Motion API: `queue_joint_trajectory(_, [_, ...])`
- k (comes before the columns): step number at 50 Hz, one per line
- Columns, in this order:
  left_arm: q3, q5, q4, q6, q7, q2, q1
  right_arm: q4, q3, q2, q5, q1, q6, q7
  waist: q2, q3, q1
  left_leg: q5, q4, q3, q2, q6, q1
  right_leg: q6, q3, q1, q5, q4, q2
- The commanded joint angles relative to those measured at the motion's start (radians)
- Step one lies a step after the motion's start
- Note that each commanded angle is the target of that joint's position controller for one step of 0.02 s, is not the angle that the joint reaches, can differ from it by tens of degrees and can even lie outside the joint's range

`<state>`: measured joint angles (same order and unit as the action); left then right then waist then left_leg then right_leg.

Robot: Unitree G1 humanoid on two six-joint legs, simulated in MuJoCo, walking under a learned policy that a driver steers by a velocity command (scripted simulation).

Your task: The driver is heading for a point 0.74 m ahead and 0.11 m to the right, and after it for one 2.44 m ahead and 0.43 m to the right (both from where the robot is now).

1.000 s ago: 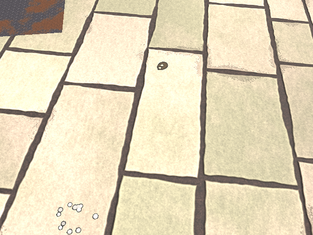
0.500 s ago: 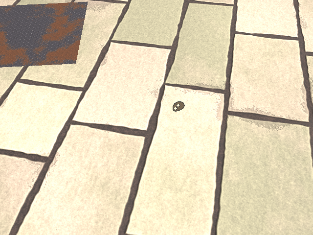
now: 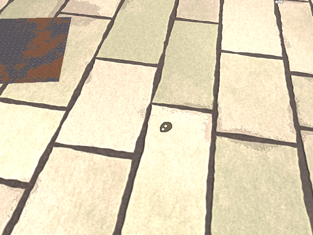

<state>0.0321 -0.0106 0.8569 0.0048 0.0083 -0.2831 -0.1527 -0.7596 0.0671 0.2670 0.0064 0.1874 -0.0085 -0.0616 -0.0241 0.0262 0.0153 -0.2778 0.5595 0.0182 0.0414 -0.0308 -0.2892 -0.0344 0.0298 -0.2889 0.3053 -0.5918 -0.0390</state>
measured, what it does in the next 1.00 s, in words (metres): walks ahead, turning right: left foot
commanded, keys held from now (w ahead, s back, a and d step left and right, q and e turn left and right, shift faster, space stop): e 0.08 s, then w+e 0.30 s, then w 0.50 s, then w+q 0.12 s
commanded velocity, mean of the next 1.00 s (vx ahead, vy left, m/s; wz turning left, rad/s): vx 0.35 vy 0.00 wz -0.28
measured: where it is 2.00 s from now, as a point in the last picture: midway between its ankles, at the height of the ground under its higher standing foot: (203, 186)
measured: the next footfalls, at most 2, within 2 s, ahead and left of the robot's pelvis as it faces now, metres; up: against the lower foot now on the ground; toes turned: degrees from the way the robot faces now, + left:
left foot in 0.72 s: +0.41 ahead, +0.00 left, +0.00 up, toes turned -18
right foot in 1.20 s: +0.61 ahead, -0.31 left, +0.00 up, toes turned -10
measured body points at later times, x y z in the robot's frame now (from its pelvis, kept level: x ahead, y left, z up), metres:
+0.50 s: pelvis +0.09 -0.06 +0.02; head +0.10 -0.09 +0.47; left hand +0.16 +0.21 -0.09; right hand +0.23 -0.36 -0.08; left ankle +0.28 +0.09 -0.67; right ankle +0.00 -0.11 -0.73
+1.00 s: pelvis +0.37 -0.08 +0.02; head +0.39 -0.09 +0.47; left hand +0.60 +0.13 -0.09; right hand +0.31 -0.35 -0.11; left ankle +0.37 +0.02 -0.73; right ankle +0.43 -0.28 -0.67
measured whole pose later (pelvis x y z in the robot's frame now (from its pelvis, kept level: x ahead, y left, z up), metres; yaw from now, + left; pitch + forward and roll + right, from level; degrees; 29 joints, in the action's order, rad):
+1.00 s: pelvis +0.37 -0.08 +0.02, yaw -17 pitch +1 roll +2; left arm 0.06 0.00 0.75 -0.07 -0.01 -0.29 -0.17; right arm -0.88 0.05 0.25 -0.01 0.34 0.09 0.02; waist -0.04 0.03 -0.05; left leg -0.17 0.25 0.01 -0.08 0.06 -0.10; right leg 0.01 0.06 -0.65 0.14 -0.86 0.12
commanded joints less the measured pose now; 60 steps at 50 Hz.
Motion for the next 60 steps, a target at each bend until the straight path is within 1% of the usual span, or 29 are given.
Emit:
queue_joint_trajectory(1, [0.034, -0.001, -0.091, 0.006, -0.003, -0.087, 0.021, 0.036, 0.053, 0.173, 0.0, 0.083, 0.005, -0.018, 0.197, -0.108, -0.036, 0.48, -0.11, -0.231, 0.261, 0.191, 0.215, -0.002, -0.017, -0.188, -0.09, -0.151, 0.011])
queue_joint_trajectory(2, [0.038, 0.0, -0.095, 0.013, 0.0, -0.081, 0.005, 0.051, 0.051, 0.169, -0.001, 0.038, 0.006, -0.023, 0.246, -0.116, -0.026, 0.536, -0.127, -0.279, 0.331, 0.236, 0.198, 0.008, -0.036, -0.199, 0.141, -0.242, 0.013])
queue_joint_trajectory(4, [0.047, -0.008, -0.118, 0.029, 0.008, -0.088, 0.023, 0.067, 0.053, 0.184, 0.0, -0.011, 0.012, -0.025, 0.204, -0.092, -0.028, 0.543, -0.152, -0.282, 0.376, 0.252, 0.161, 0.014, -0.012, -0.228, 0.293, -0.33, 0.07])
queue_joint_trajectory(7, [0.053, -0.015, -0.091, 0.044, 0.02, -0.083, -0.061, 0.065, 0.064, 0.215, -0.027, -0.099, 0.016, -0.008, 0.175, -0.1, 0.026, 0.057, -0.19, -0.111, 0.272, 0.152, -0.019, -0.01, -0.096, 0.023, 0.037, -0.124, 0.053])
queue_joint_trajectory(8, [0.063, -0.013, -0.058, 0.046, 0.023, -0.082, -0.13, 0.056, 0.057, 0.189, -0.026, -0.102, 0.013, 0.001, 0.158, -0.096, 0.053, -0.143, -0.142, -0.045, 0.223, 0.121, -0.106, -0.021, -0.141, 0.143, -0.014, -0.067, 0.005])
queue_joint_trajectory(9, [0.077, -0.013, -0.028, 0.044, 0.022, -0.095, -0.196, 0.048, 0.044, 0.138, -0.013, -0.084, 0.011, 0.01, 0.08, -0.078, 0.067, -0.286, -0.007, 0.036, 0.17, 0.084, -0.208, -0.043, -0.123, 0.243, 0.037, -0.016, -0.017])
queue_joint_trajectory(10, [0.102, -0.011, -0.023, 0.032, 0.009, -0.185, -0.276, 0.07, 0.021, 0.06, 0.003, -0.11, 0.014, 0.021, -0.188, -0.034, 0.089, -0.365, 0.376, 0.144, 0.064, 0.008, -0.4, -0.139, 0.217, 0.304, 0.21, 0.186, 0.162])
queue_joint_trajectory(11, [0.103, 0.014, -0.079, -0.008, 0.02, -0.29, -0.273, 0.145, 0.013, 0.047, -0.011, -0.178, 0.035, 0.022, -0.303, -0.031, 0.093, -0.406, 0.569, -0.024, -0.067, 0.0, -0.616, -0.33, 0.777, 0.295, 0.397, 0.426, 0.381])
queue_joint_trajectory(12, [0.09, 0.031, -0.094, -0.04, 0.019, -0.244, -0.226, 0.148, 0.026, 0.107, -0.047, -0.201, 0.062, 0.025, -0.183, 0.012, 0.079, -0.328, 0.639, -0.121, -0.01, 0.029, -0.664, -0.353, 0.83, 0.265, 0.493, 0.484, 0.428])
queue_joint_trajectory(13, [0.071, 0.019, -0.104, -0.059, 0.012, -0.186, -0.177, 0.13, 0.038, 0.15, -0.051, -0.185, 0.08, 0.029, -0.126, 0.051, 0.043, -0.209, 0.617, -0.132, 0.02, 0.052, -0.662, -0.3, 0.738, 0.242, 0.46, 0.455, 0.397])
queue_joint_trajectory(15, [0.06, 0.0, -0.12, -0.064, -0.003, -0.16, -0.127, 0.079, 0.048, 0.156, 0.0, -0.134, 0.099, 0.025, -0.053, 0.045, 0.01, -0.024, 0.512, -0.124, 0.053, 0.046, -0.571, -0.207, 0.522, 0.207, 0.238, 0.412, 0.296])
queue_joint_trajectory(19, [0.056, -0.002, -0.103, -0.065, -0.027, -0.139, -0.225, 0.078, 0.038, 0.099, 0.0, -0.176, 0.113, 0.047, -0.044, -0.003, 0.028, 0.191, 0.309, -0.089, 0.009, 0.006, -0.48, -0.178, 0.338, 0.263, -0.121, 0.414, 0.214])
queue_joint_trajectory(22, [0.053, -0.005, -0.082, -0.063, -0.035, -0.121, -0.274, 0.084, 0.023, 0.063, -0.008, -0.221, 0.116, 0.063, -0.065, -0.004, 0.049, 0.293, 0.139, -0.071, -0.01, -0.012, -0.437, -0.158, 0.26, 0.278, -0.211, 0.41, 0.191])
queue_joint_trajectory(30, [0.057, -0.007, -0.03, -0.055, -0.034, -0.126, -0.368, 0.148, 0.0, 0.063, -0.026, -0.39, 0.138, 0.104, -0.083, 0.083, 0.11, 0.296, -0.044, -0.034, -0.021, 0.022, -0.409, -0.167, 0.27, 0.334, -0.314, 0.373, 0.251])
queue_joint_trajectory(33, [0.063, -0.008, -0.029, -0.047, -0.036, -0.141, -0.347, 0.14, 0.009, 0.093, -0.026, -0.328, 0.144, 0.108, -0.114, 0.055, 0.061, 0.226, -0.083, -0.005, -0.052, 0.069, -0.272, -0.14, 0.254, 0.352, -0.559, 0.309, 0.261])
queue_joint_trajectory(35, [0.062, -0.003, -0.041, -0.042, -0.034, -0.145, -0.313, 0.087, 0.039, 0.151, -0.02, -0.124, 0.142, 0.094, -0.118, -0.092, -0.048, 0.243, -0.107, 0.03, -0.09, 0.128, 0.041, -0.103, 0.193, 0.318, -0.909, 0.087, 0.202])
queue_joint_trajectory(36, [0.052, 0.008, -0.065, -0.044, -0.032, -0.129, -0.279, 0.049, 0.05, 0.189, -0.007, 0.071, 0.139, 0.084, -0.087, -0.235, -0.137, 0.242, -0.06, -0.094, 0.028, 0.195, 0.353, -0.076, 0.178, 0.147, -0.786, -0.144, 0.166])
queue_joint_trajectory(37, [0.023, 0.009, -0.072, -0.058, -0.025, -0.023, -0.39, 0.015, 0.072, 0.27, 0.004, 0.225, 0.132, 0.081, 0.181, -0.413, -0.123, 0.08, -0.091, -0.534, 0.288, 0.348, 0.753, 0.005, 0.107, -0.226, -0.233, -0.55, -0.005])
queue_joint_trajectory(38, [0.025, -0.011, -0.063, -0.075, -0.024, -0.057, -0.392, -0.014, 0.049, 0.189, -0.014, 0.234, 0.13, 0.09, 0.268, -0.414, -0.121, -0.058, -0.245, -0.781, 0.36, 0.369, 0.75, 0.005, 0.171, -0.376, 0.248, -0.695, -0.039])
queue_joint_trajectory(39, [0.047, -0.033, -0.088, -0.085, -0.019, -0.135, -0.285, -0.005, 0.032, 0.141, -0.027, 0.146, 0.127, 0.087, 0.188, -0.213, -0.113, -0.129, -0.277, -0.653, 0.321, 0.321, 0.583, -0.003, 0.162, -0.454, 0.193, -0.741, 0.027])
queue_joint_trajectory(40, [0.046, -0.033, -0.106, -0.092, -0.017, -0.136, -0.207, 0.006, 0.024, 0.12, -0.022, 0.072, 0.12, 0.083, 0.104, -0.105, -0.086, -0.077, -0.307, -0.517, 0.279, 0.291, 0.421, -0.008, 0.114, -0.438, 0.103, -0.703, 0.082])
queue_joint_trajectory(42, [0.052, -0.007, -0.109, -0.09, -0.016, -0.112, -0.174, 0.009, 0.008, 0.082, 0.002, 0.005, 0.121, 0.086, 0.075, -0.02, -0.025, 0.088, -0.369, -0.367, 0.201, 0.266, 0.214, -0.004, 0.083, -0.361, 0.011, -0.596, 0.145])
queue_joint_trajectory(46, [0.042, 0.01, -0.123, -0.074, -0.018, -0.055, -0.158, -0.019, 0.011, 0.112, -0.012, 0.017, 0.131, 0.087, 0.097, 0.008, 0.007, 0.226, -0.444, -0.253, 0.16, 0.292, 0.085, 0.034, 0.042, -0.329, -0.06, -0.447, 0.174])
queue_joint_trajectory(48, [0.035, 0.019, -0.159, -0.082, -0.017, -0.047, -0.066, -0.031, 0.018, 0.137, -0.018, 0.045, 0.125, 0.077, 0.081, 0.028, -0.013, 0.268, -0.453, -0.215, 0.138, 0.287, 0.079, 0.054, 0.032, -0.346, -0.175, -0.293, 0.168])
queue_joint_trajectory(52, [0.022, 0.011, -0.2, -0.102, 0.0, -0.026, 0.099, -0.06, 0.027, 0.171, -0.033, 0.136, 0.107, 0.062, 0.071, 0.028, -0.071, 0.292, -0.418, -0.168, 0.101, 0.244, 0.068, 0.075, 0.005, -0.232, -0.387, -0.017, 0.099])
queue_joint_trajectory(55, [0.028, -0.001, -0.227, -0.111, 0.011, -0.058, 0.162, -0.076, 0.027, 0.174, -0.043, 0.184, 0.093, 0.056, 0.086, 0.024, -0.077, 0.247, -0.354, -0.229, 0.138, 0.225, 0.14, 0.067, 0.036, -0.202, -0.377, 0.072, 0.083])
queue_joint_trajectory(58, [0.047, -0.005, -0.219, -0.123, 0.013, -0.109, 0.105, -0.077, 0.033, 0.19, -0.037, 0.181, 0.076, 0.049, 0.115, -0.008, -0.022, 0.278, -0.243, -0.28, 0.16, 0.191, 0.184, 0.033, 0.03, -0.078, -0.265, 0.129, 0.071])
queue_joint_trajectory(59, [0.066, -0.002, -0.191, -0.126, 0.006, -0.143, -0.001, -0.074, 0.026, 0.17, -0.031, 0.18, 0.073, 0.05, 0.106, -0.069, 0.032, 0.353, -0.122, -0.255, 0.113, 0.166, 0.159, 0.003, 0.017, 0.08, -0.242, 0.155, 0.068])
queue_joint_trajectory(60, [0.084, 0.016, -0.171, -0.129, -0.003, -0.2, -0.161, -0.048, 0.004, 0.115, -0.014, 0.166, 0.075, 0.054, 0.052, -0.209, 0.106, 0.258, 0.135, -0.214, 0.047, 0.13, 0.032, -0.058, 0.121, 0.341, -0.238, 0.112, 0.195])
Velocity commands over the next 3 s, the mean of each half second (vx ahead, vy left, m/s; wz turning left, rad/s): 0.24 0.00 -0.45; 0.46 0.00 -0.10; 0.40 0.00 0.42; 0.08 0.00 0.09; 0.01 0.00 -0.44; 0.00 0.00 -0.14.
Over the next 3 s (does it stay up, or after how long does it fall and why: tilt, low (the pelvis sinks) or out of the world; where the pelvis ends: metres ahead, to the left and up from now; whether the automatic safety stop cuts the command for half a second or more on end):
stays up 0.68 -0.18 0.01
